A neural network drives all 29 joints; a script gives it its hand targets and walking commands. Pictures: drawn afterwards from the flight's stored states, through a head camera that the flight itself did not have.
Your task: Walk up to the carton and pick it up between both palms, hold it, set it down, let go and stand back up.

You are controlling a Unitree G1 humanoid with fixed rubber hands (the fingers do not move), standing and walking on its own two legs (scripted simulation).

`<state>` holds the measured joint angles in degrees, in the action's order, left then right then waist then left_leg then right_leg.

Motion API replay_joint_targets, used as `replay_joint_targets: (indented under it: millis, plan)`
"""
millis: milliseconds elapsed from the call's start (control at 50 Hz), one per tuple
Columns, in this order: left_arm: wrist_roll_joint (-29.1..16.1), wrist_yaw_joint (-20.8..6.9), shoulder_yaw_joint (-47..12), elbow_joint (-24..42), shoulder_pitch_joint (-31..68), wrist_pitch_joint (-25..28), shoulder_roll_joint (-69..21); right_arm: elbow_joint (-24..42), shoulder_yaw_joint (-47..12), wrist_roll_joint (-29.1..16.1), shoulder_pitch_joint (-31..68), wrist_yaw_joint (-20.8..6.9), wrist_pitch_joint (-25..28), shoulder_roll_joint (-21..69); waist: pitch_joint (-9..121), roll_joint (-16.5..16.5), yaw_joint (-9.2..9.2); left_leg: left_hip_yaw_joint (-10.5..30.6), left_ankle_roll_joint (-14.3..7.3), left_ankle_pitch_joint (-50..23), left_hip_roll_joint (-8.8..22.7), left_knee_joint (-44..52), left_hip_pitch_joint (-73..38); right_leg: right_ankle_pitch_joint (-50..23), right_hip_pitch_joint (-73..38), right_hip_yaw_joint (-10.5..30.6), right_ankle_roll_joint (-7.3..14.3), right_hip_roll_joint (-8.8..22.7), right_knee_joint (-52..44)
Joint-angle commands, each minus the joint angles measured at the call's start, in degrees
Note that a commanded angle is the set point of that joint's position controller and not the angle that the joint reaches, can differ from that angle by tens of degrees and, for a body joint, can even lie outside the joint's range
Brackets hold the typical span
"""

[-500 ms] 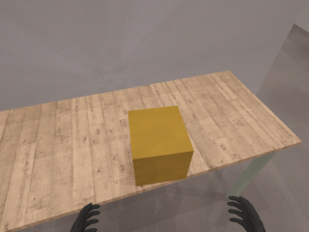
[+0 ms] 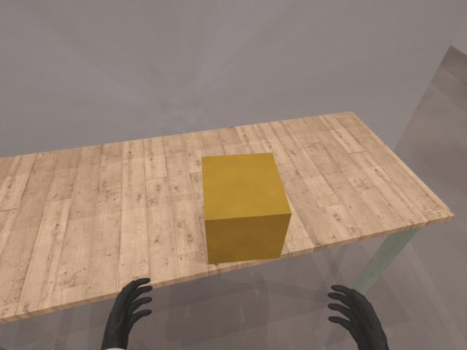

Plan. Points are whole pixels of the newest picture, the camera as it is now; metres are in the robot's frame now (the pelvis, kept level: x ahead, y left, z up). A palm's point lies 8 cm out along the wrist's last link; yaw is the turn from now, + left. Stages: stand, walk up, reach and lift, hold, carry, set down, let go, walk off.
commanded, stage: reach and lift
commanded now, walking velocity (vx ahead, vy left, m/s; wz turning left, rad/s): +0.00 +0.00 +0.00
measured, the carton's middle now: (240, 207) +0.42 +0.04 -0.03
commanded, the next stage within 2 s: none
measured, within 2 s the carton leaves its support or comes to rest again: neither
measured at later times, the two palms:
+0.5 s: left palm (123, 271) +0.23 +0.22 +0.03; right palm (353, 272) +0.26 -0.15 +0.02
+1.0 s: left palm (124, 221) +0.29 +0.23 +0.08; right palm (340, 214) +0.34 -0.13 +0.08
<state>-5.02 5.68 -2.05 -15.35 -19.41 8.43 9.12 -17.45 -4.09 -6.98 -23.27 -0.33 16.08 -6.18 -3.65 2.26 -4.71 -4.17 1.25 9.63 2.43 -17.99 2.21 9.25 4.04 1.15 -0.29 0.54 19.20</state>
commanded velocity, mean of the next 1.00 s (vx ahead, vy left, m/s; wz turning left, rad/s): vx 0.00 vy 0.00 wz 0.00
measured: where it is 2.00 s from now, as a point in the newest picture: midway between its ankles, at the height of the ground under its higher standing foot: outside the picture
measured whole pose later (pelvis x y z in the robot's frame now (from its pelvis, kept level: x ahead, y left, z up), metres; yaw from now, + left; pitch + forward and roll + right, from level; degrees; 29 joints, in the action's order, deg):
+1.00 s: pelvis +0.02 +0.00 +0.00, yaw +1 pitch -4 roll +0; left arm -4.3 1.8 8.4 3.7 6.2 -24.9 6.3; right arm -9.0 -5.8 -15.2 8.3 11.1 -4.4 -9.9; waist -5.9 0.6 -4.0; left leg -2.4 1.5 11.2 2.7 -18.6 3.6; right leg 9.6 3.4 1.1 -0.4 -0.5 16.6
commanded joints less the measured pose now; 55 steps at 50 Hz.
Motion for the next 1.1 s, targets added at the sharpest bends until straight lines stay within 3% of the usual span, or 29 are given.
replay_joint_targets:
  millis: [0, 100, 220, 380, 520, 720, 820, 880, 1080]
  plan:
    - [-1.97, 0.85, 0.51, 11.65, 10.07, 3.41, 5.0, 10.8, 2.06, 0.07, 7.82, 0.68, 2.03, -2.35, 2.22, -2.51, 0.54, -0.74, -0.65, 5.71, -2.57, 1.82, 2.36, 12.51, 5.81, 1.57, 3.48, 0.18, -4.41]
    - [-2.3, 0.73, 0.1, 9.9, 12.1, 1.37, 4.43, 8.22, 2.52, 0.03, 10.45, 1.41, -0.39, -1.93, 1.12, -2.45, 0.96, 0.18, -1.05, 7.17, -1.9, 2.41, 3.05, 13.04, 5.22, 1.06, 3.2, -0.23, -3.95]
    - [-1.87, 1.09, 0.84, 12.6, 15.33, -4.59, 3.23, 10.74, 2.97, -0.98, 16.19, 2.28, -4.6, -3.1, 0.95, -2.09, 0.55, -0.11, -0.59, 3.81, -1.88, 3.98, 3.93, 8.98, 2.85, 0.44, 2.65, -1.38, -4.16]
    - [-0.58, 0.94, 3.77, 23.4, 17.66, -12.9, 2.04, 17.23, 2.61, -3.28, 19.87, 3.81, -8.59, -4.63, 7.22, -4.28, -0.4, -0.31, 1.53, -11.3, -2.71, 1.7, -2.28, -0.44, 2.0, -0.59, 2.05, -2.93, -4.69]
    - [-0.05, -1.0, 6.1, 27.37, 17.98, -17.78, 0.81, 19.72, 0.87, -5.12, 21.83, 5.83, -10.62, -4.72, 10.22, -3.37, -0.27, 0.12, 2.05, -21.54, -3.17, -0.94, -6.74, -7.85, 1.17, -0.81, 1.25, -3.38, -5.23]
    - [0.75, -4.13, 9.8, 31.08, 23.66, -24.05, 0.95, 21.97, -0.92, -5.76, 28.75, 10.07, -13.04, -5.0, 12.98, -2.05, 1.03, 0.12, 1.99, -27.0, -3.83, -2.83, -8.34, -20.38, -2.63, -1.45, -0.9, -3.17, -3.53]
    - [0.72, -4.47, 10.93, 31.99, 29.14, -27.43, 1.08, 21.23, -0.54, -6.67, 34.94, 11.35, -14.94, -5.91, 14.08, -2.15, 1.25, -0.35, 2.04, -25.58, -3.78, -2.68, -7.81, -20.21, -3.16, -1.8, -1.18, -3.26, -2.94]
    - [0.71, -4.04, 11.27, 30.82, 34.54, -29.55, 1.17, 19.18, 0.14, -7.57, 40.68, 11.38, -16.88, -6.68, 13.78, -3.53, 0.8, -0.46, 2.1, -22.74, -3.46, -2.08, -6.76, -14.89, -1.77, -1.96, -0.48, -3.4, -3.34]
    - [0.78, -2.77, 12.21, 22.95, 50.48, -34.88, 1.6, 10.46, 2.22, -9.07, 58.02, 11.42, -22.99, -8.15, 15.06, -3.44, 0.76, -1.05, 1.0, -12.03, -2.92, -0.2, -2.24, -2.98, 0.14, -2.17, 0.27, -3.53, -3.8]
